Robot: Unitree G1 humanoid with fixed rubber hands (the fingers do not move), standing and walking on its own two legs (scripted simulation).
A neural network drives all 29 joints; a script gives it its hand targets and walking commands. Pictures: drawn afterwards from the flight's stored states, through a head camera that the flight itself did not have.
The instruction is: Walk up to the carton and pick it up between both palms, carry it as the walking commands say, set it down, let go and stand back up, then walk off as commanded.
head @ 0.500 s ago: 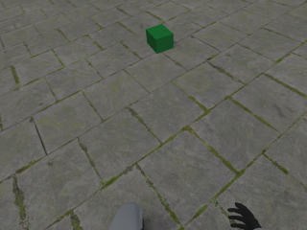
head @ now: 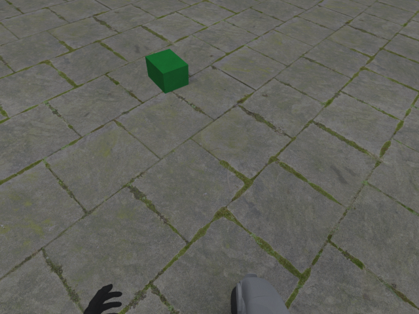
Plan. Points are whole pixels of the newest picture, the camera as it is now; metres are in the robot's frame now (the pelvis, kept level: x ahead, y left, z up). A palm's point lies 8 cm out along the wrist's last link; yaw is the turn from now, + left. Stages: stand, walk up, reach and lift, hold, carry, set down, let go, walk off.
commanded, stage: walk up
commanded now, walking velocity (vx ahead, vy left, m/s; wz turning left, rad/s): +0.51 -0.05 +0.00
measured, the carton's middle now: (167, 70) +1.86 +0.12 -0.69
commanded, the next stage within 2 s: none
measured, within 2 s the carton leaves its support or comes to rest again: neither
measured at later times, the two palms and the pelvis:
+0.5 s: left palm out of the picture +0.15 +0.22 -0.10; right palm (298, 209) +0.35 -0.27 -0.14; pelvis +0.24 -0.03 +0.00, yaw +0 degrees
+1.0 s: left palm (100, 147) +0.60 +0.28 -0.14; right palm (271, 186) +0.41 -0.20 -0.11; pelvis +0.49 +0.05 +0.00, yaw +0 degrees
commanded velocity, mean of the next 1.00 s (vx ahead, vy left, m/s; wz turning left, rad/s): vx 0.50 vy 0.05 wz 0.01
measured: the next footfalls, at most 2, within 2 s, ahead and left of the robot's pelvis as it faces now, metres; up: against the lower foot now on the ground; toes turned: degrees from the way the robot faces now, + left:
right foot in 0.12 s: +0.24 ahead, -0.15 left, +0.00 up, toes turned -8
left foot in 0.68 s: +0.47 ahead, +0.17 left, +0.00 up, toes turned +8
